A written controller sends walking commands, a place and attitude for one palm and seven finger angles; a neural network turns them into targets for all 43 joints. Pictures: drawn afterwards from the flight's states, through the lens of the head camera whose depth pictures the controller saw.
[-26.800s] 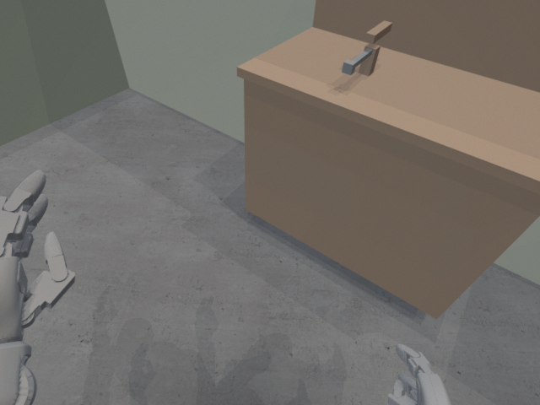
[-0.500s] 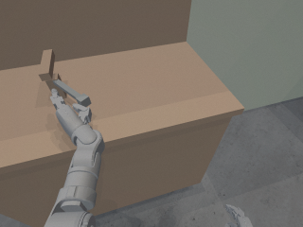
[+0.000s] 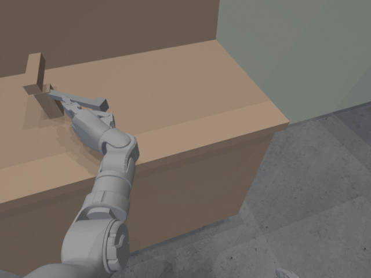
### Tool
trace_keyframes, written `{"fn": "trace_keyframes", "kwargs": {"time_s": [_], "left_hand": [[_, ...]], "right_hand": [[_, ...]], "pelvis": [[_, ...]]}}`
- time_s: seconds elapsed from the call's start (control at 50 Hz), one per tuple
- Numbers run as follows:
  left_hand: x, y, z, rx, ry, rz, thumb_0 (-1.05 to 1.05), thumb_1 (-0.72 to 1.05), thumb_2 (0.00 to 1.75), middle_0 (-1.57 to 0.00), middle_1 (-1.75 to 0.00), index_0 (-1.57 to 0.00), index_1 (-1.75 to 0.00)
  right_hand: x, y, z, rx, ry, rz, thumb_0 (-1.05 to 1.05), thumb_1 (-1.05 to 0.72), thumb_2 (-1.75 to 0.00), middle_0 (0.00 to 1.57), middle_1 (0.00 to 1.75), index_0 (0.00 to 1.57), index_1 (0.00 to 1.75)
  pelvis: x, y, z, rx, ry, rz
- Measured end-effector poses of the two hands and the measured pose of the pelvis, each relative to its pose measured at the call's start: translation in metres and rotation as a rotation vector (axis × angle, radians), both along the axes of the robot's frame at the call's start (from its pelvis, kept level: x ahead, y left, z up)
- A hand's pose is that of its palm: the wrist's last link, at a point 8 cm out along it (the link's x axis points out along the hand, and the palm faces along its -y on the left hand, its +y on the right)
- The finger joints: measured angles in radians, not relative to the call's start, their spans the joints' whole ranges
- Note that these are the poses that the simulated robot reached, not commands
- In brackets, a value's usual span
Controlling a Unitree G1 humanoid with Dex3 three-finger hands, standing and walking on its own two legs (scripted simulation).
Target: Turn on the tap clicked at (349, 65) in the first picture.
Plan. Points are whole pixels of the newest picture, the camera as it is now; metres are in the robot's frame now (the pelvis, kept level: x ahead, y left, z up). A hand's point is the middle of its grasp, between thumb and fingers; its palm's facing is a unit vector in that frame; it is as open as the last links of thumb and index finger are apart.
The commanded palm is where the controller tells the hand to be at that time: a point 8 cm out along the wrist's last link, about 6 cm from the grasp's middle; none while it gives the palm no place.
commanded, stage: push the lever round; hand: left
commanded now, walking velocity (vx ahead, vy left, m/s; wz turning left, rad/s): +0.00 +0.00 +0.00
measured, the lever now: (99, 106) +0.47 +0.21 +0.12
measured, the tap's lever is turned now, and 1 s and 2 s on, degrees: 52 79 79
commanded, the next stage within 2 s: lift the hand up off the lever in 0.74 s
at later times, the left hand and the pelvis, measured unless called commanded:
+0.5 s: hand (121, 105) +0.49 +0.16 +0.11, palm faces +0.82 -0.55 -0.13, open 7.9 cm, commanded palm +0.43 +0.19 +0.11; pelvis +0.00 -0.01 +0.00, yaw +0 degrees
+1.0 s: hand (118, 96) +0.51 +0.17 +0.12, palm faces +0.81 -0.57 -0.13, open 7.9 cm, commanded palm +0.45 +0.19 +0.12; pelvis +0.01 -0.01 +0.00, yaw -1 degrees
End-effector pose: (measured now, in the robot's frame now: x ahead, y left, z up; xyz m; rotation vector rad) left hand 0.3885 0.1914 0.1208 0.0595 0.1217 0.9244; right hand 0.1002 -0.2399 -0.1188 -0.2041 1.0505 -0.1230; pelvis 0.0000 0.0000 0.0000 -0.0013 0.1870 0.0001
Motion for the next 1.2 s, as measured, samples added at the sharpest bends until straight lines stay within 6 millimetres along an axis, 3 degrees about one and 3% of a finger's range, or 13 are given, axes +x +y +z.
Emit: {"fn": "trace_keyframes", "kwargs": {"time_s": [0.28, 0.7, 0.94, 1.2], "left_hand": [[0.022, -0.013, 0.000, -0.004, 0.031, 0.055, 0.00, 0.93, 0.91, -0.15, -0.15, -0.15, -0.15], [0.051, -0.012, 0.002, 0.007, 0.039, 0.057, 0.02, 0.90, 0.90, -0.15, -0.15, -0.14, -0.14], [0.069, -0.006, 0.003, -0.003, 0.036, 0.047, 0.02, 0.90, 0.90, -0.15, -0.15, -0.14, -0.14], [0.072, -0.004, 0.006, -0.023, 0.028, 0.033, 0.02, 0.90, 0.90, -0.15, -0.15, -0.14, -0.14]], "right_hand": [[-0.032, -0.015, -0.010, 0.004, 0.083, -0.027, 0.01, -0.90, -0.90, 0.20, 0.30, 0.20, 0.30], [-0.055, -0.024, -0.011, 0.000, 0.145, -0.061, 0.01, -0.90, -0.90, 0.20, 0.30, 0.20, 0.30], [-0.066, -0.019, -0.010, -0.004, 0.184, -0.073, 0.01, -0.90, -0.90, 0.20, 0.30, 0.20, 0.30], [-0.068, -0.005, -0.007, 0.020, 0.209, -0.073, 0.01, -0.90, -0.90, 0.20, 0.30, 0.20, 0.30]], "pelvis": [[0.002, -0.009, -0.003, 0.005, 0.042, -0.001], [0.008, -0.014, -0.004, 0.008, 0.081, -0.006], [0.011, -0.009, -0.005, 0.002, 0.105, -0.011], [0.020, 0.000, 0.000, -0.006, 0.090, -0.014]]}}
